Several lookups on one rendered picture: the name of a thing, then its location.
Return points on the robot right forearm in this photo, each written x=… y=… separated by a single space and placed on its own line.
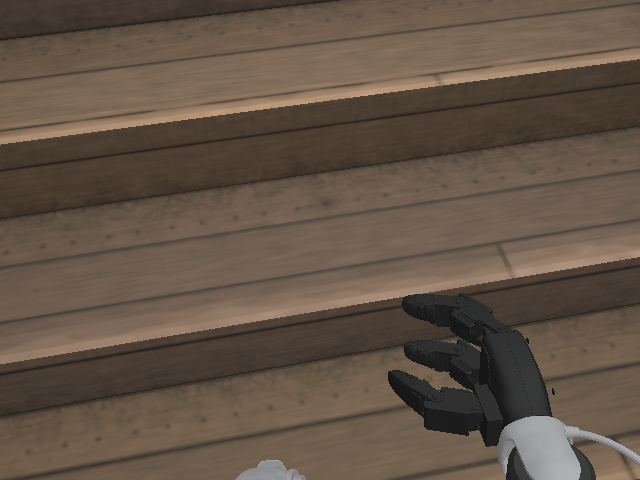
x=536 y=448

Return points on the robot right hand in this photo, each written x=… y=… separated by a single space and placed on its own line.
x=505 y=379

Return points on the robot left shin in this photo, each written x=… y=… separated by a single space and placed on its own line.
x=272 y=463

